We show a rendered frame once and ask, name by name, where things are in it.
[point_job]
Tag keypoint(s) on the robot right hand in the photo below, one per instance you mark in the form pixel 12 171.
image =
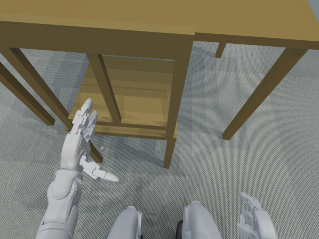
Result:
pixel 260 224

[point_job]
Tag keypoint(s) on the right robot shin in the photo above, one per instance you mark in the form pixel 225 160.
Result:
pixel 187 235

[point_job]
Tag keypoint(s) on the table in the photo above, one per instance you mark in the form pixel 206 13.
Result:
pixel 278 23

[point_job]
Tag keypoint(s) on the left robot thigh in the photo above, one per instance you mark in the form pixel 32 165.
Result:
pixel 128 225

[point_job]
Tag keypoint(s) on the left robot forearm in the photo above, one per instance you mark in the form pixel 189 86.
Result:
pixel 61 216

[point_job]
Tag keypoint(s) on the chair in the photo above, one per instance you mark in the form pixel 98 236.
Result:
pixel 133 97

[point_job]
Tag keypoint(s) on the robot left hand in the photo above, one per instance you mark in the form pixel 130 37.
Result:
pixel 77 143

